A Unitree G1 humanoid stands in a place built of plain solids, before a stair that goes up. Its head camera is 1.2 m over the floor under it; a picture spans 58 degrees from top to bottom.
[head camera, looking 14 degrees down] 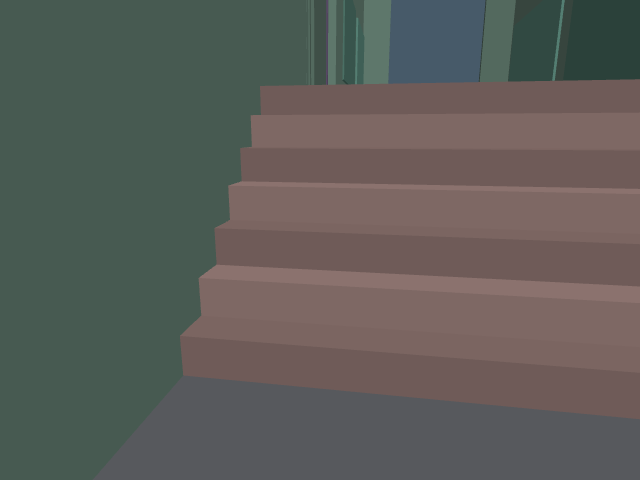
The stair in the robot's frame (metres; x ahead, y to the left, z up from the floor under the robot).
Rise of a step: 0.22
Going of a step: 0.25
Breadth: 4.16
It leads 9 degrees to the right of straight ahead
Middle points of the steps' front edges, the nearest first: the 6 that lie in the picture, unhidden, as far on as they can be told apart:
1.87 -1.39 0.44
2.12 -1.43 0.66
2.36 -1.47 0.88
2.60 -1.51 1.10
2.85 -1.55 1.32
3.09 -1.59 1.54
